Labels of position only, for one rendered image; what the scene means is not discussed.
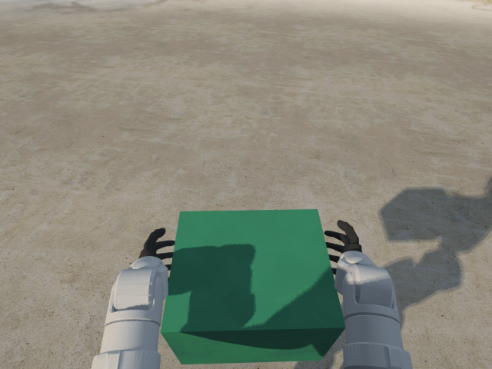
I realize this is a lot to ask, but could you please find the robot right hand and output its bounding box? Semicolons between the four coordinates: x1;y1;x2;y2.
324;220;362;275

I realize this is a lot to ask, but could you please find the robot right forearm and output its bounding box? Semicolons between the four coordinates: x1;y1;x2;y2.
334;251;413;369

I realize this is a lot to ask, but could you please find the carton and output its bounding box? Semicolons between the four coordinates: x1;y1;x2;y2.
161;209;345;364

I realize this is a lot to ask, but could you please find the robot left hand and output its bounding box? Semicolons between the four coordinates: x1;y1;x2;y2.
138;228;175;281

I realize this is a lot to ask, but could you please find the robot left forearm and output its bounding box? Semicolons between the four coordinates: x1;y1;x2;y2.
91;256;168;369

